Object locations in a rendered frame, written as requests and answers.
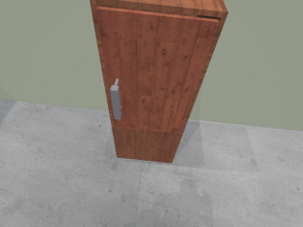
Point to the handle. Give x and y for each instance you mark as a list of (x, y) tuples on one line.
[(114, 91)]

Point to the cupboard door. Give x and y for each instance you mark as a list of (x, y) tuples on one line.
[(158, 59)]

